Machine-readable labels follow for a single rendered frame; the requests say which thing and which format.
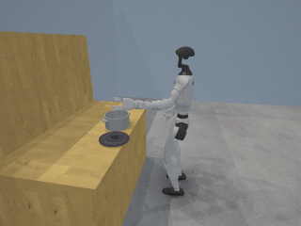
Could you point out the robot left upper arm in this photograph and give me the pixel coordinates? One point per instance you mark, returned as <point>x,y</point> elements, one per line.
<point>181,84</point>

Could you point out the pot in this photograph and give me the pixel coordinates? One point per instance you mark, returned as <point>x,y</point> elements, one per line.
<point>116,120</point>

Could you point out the robot torso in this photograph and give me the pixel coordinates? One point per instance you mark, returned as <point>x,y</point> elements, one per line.
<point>183,103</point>

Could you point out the robot right hand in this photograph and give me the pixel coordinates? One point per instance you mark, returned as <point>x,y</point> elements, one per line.
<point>170,113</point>

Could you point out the knob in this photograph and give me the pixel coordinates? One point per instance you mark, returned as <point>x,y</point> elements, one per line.
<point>114,135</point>

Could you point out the robot left foot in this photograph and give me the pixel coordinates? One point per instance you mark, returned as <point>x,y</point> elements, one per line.
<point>170,191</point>

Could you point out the robot left hand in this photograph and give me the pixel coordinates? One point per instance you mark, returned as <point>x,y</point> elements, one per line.
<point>127,104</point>

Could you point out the robot left forearm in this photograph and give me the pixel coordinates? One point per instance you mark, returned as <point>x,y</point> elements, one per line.
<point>159,105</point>

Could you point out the lid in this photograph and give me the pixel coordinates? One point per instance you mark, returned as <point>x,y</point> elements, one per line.
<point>108,141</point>

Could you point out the table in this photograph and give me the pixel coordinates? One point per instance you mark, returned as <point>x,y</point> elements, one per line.
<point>53,169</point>

